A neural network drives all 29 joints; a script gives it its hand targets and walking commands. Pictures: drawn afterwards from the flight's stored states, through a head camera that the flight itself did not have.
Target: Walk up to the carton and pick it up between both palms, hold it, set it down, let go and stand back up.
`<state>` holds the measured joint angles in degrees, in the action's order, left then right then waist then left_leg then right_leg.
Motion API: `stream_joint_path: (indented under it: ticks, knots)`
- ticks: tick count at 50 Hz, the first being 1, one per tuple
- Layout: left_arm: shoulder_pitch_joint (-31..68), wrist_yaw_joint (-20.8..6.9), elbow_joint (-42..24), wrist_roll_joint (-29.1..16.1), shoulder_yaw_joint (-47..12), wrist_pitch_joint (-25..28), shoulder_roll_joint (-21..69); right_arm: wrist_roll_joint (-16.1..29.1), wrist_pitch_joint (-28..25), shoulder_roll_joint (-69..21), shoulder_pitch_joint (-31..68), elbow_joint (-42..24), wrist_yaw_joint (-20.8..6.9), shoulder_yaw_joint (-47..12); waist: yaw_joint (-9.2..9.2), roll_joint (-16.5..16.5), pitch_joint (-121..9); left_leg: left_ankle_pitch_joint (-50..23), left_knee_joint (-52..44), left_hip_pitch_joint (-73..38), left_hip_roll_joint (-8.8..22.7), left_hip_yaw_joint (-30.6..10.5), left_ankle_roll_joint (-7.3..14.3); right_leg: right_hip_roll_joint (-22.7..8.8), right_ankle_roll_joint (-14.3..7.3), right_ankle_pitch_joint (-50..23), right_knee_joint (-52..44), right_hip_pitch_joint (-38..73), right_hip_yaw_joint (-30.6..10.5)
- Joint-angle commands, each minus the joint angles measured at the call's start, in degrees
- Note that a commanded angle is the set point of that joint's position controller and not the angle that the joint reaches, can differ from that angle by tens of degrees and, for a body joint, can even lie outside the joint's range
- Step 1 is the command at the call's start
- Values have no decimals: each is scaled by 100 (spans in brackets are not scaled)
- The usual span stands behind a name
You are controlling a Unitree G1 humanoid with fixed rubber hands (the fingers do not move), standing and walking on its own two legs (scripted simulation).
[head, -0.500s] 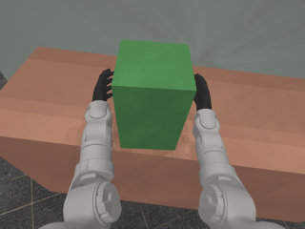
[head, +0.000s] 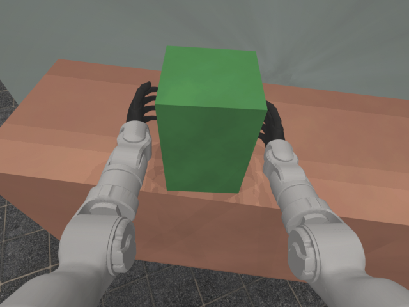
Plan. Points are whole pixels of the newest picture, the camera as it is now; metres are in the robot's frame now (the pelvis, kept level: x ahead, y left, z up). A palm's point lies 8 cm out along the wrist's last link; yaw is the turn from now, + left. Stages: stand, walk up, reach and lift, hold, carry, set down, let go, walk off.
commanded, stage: set down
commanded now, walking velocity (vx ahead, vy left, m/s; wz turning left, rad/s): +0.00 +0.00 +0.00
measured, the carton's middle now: (206, 128) +0.46 +0.01 +0.07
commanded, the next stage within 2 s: none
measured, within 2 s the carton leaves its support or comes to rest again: neither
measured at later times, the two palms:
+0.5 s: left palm (121, 94) +0.44 +0.17 +0.17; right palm (316, 103) +0.44 -0.19 +0.18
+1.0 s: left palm (103, 68) +0.44 +0.19 +0.23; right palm (337, 73) +0.44 -0.20 +0.24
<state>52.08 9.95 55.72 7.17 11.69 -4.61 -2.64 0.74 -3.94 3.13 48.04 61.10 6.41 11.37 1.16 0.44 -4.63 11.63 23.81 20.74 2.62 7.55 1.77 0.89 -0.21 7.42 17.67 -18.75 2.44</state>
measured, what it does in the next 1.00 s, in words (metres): stands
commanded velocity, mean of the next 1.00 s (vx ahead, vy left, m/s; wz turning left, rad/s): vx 0.00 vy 0.00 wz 0.00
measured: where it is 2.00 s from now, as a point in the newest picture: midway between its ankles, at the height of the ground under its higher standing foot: outside the picture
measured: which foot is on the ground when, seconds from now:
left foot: down 0.00-1.00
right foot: down 0.00-1.00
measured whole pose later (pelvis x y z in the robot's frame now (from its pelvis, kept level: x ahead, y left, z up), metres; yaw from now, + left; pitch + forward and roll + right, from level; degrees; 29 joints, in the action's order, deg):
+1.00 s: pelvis -0.01 -0.03 +0.00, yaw +3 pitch +9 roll -1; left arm 71.9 2.4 71.7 -16.0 -2.4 -16.2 -22.8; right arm 21.7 16.0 17.3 70.6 67.6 8.5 -0.5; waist -3.1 1.5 -9.3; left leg 8.6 22.0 22.1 2.6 2.3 -0.8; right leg 1.9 -2.6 7.2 18.8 -20.3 4.8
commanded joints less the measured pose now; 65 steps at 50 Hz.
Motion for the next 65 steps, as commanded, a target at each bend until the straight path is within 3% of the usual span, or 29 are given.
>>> stream_joint_path:
  ticks: [1,2,4,5,6,8,13,14,15,16,17,19,21,23,26,30,33,34,36,38,43,47,51,53,55,58,60,62,65]
  knots:
    - [2825,65,17,-544,-411,194,-511,486,54,1010,2897,-332,154,-190,-11,-248,-3703,-2865,558,-1925,122,-574,-366,279,-94,-1520,260,-24,-19]
    - [2724,48,319,-576,-282,107,-772,585,145,1051,2991,-208,175,-289,61,-349,-3581,-2922,544,-2060,127,-486,-463,257,-97,-1506,171,-111,-9]
    - [2937,-13,766,-630,-413,-33,-898,743,306,1355,3143,293,233,-345,-55,-427,-3028,-2577,508,-1842,95,-545,-486,290,-113,-1264,116,-153,-11]
    - [2845,-73,941,-793,-411,-102,-927,838,387,1393,3118,283,249,-385,29,-197,-2829,-2347,427,-1672,39,-608,-475,301,-110,-1132,115,-52,-20]
    - [2909,-99,1163,-862,-444,-134,-1148,871,440,1519,3319,438,275,-397,-61,-238,-2783,-2172,383,-1678,50,-611,-476,264,-105,-1106,118,-96,-23]
    - [3389,-61,1113,-1253,-773,-60,-1096,1184,529,1503,3382,550,260,-558,-171,-281,-2563,-1683,339,-1539,47,-625,-424,254,-205,-725,28,-253,-6]
    - [4076,-124,1587,-1848,-1288,205,-1546,1582,777,1637,4063,678,168,-765,-252,-87,-2649,-942,180,-971,-27,-706,-252,141,-130,-419,132,-395,-32]
    - [4113,-162,1709,-2002,-1372,279,-1480,1609,818,1578,4112,629,151,-872,-127,29,-2854,-844,198,-820,-14,-673,-214,97,-127,-494,198,-315,-71]
    - [4255,-182,1785,-2111,-1380,363,-1709,1675,843,1543,4171,529,138,-875,-186,7,-2967,-642,156,-580,-67,-638,-130,70,-75,-597,257,-282,-135]
    - [4244,-206,1576,-2159,-1371,435,-1795,1671,856,1642,4196,408,135,-977,-39,18,-3369,-736,187,-569,-74,-669,-184,12,-48,-698,318,-63,-103]
    - [4242,-224,1593,-2101,-1335,448,-1947,1749,885,1607,4364,329,131,-975,-141,15,-3580,-965,204,-501,-78,-682,-174,-2,-26,-1215,392,113,-104]
    - [4262,-319,1531,-2103,-1290,369,-2068,1908,908,1752,4319,252,154,-1062,-143,-198,-3804,-1324,323,-510,-150,-608,-216,14,50,-1879,588,448,-182]
    - [4222,-423,1524,-2122,-1288,219,-2192,1923,1033,1922,4312,433,218,-1183,-143,-241,-3925,-1316,216,-594,-185,-648,-244,-5,86,-1938,567,722,-183]
    - [4374,-485,1379,-2058,-1244,74,-2416,1971,1131,2029,4319,147,272,-1090,-242,-107,-3835,-1250,129,-528,-205,-655,-204,4,194,-1993,534,855,-192]
    - [4379,-572,1458,-2233,-1382,-158,-2497,1913,1272,2088,4568,135,346,-1148,-420,-137,-3447,-1193,64,-495,-191,-742,-207,-29,193,-1822,454,798,-184]
    - [4669,-642,1591,-2607,-1715,-276,-2534,1940,1517,2010,4676,115,329,-1020,-446,-85,-3087,-435,-106,-448,-164,-756,-113,-107,83,-622,243,389,-155]
    - [4852,-603,1828,-2770,-1992,-351,-2523,1939,1679,2001,4641,526,207,-969,-479,-278,-2869,-235,-97,-510,-109,-797,-123,-89,-50,-72,160,-50,-88]
    - [4854,-614,1843,-2746,-1978,-403,-2563,1967,1729,1877,4848,346,161,-1029,-497,-94,-2919,-451,-136,-595,-121,-790,-52,-77,-1,-234,162,45,-86]
    - [4805,-635,1586,-2824,-1989,-437,-2483,1972,1705,2013,4787,181,100,-993,-438,-298,-3348,-858,-65,-843,-178,-808,-147,-37,-6,-753,285,55,-14]
    - [4769,-671,1527,-2815,-1935,-475,-2587,1916,1713,2085,4909,183,89,-970,-494,-154,-3572,-1101,37,-1006,-131,-805,-204,-8,18,-1130,305,103,59]
    - [4434,-779,1274,-2414,-1334,-809,-2772,2108,1745,2239,4879,-127,175,-1093,-321,-68,-3534,-1575,-68,-792,-237,-746,-207,28,161,-2121,364,1209,-117]
    - [4467,-745,767,-2240,-1283,-1048,-2716,2085,1849,2390,4751,-98,232,-1083,-473,-239,-3307,-1608,-105,-1161,-226,-792,-307,50,133,-2017,276,1148,-90]
    - [4564,-659,315,-2297,-1319,-1248,-2810,2235,1984,2301,4597,-196,141,-1112,-300,-436,-3091,-1777,-136,-1742,-172,-785,-336,149,117,-1646,125,627,6]
    - [4315,-682,316,-2248,-1279,-1377,-2658,2202,2033,2292,4415,34,84,-1214,-394,-291,-2800,-1872,-132,-1746,-112,-844,-315,161,89,-1636,12,658,18]
    - [2972,-762,78,-1984,-1261,-1422,-2307,2350,1995,2005,3094,223,37,-1523,-350,-431,-2664,-2224,-224,-2133,-148,-742,-394,92,76,-2262,-15,1097,-77]
    - [3321,-807,-807,-1688,-921,-1652,-2508,2365,1916,2313,3484,-537,81,-1230,-222,-575,-2641,-2364,-229,-2205,-183,-721,-359,139,44,-1988,-67,1074,-98]
    - [3385,-812,-1055,-1710,-823,-1767,-2468,2284,1896,2247,3680,-1060,135,-1206,-227,-351,-2379,-2040,-299,-2056,-194,-708,-297,166,95,-1595,-175,1124,-113]
    - [2785,-788,-1234,-1640,-684,-1868,-2411,2167,1937,2356,3393,-1348,147,-1270,-241,-90,-2037,-1660,-436,-2000,-219,-691,-261,196,104,-1264,-262,1182,-99]
    - [1822,-794,-1471,-1568,-700,-1854,-1978,2096,1810,1952,2338,-1602,148,-1336,-201,-69,-2072,-1679,-450,-2083,-219,-682,-231,131,45,-1199,-242,1386,-197]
